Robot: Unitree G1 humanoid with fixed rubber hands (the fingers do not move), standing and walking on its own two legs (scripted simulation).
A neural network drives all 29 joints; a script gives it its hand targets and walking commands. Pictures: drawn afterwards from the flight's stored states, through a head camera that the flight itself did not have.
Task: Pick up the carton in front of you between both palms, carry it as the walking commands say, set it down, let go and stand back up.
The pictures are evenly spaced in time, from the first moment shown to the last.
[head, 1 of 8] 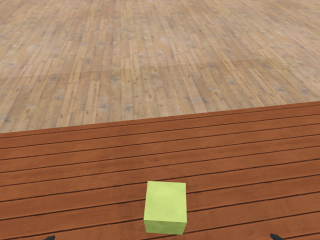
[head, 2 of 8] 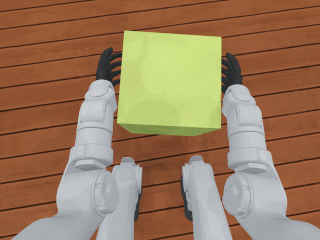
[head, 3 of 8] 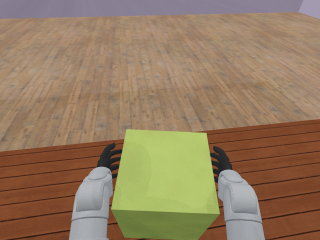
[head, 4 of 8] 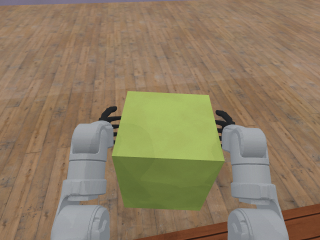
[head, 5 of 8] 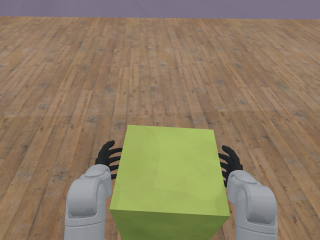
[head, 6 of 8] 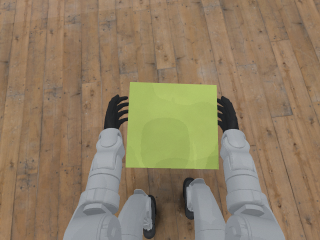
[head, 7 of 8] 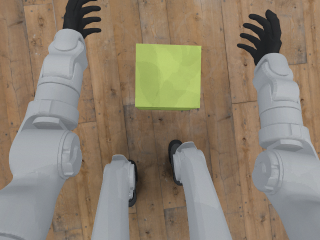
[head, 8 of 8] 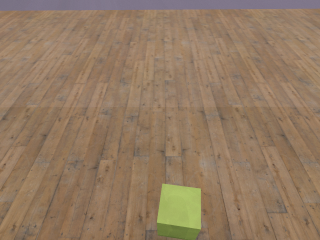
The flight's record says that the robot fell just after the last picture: no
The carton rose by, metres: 0.70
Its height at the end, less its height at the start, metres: -0.12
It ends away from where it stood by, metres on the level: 2.26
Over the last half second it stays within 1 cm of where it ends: yes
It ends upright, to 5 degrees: yes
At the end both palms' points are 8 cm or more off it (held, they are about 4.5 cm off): yes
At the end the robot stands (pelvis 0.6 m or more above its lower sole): yes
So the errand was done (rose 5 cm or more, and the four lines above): yes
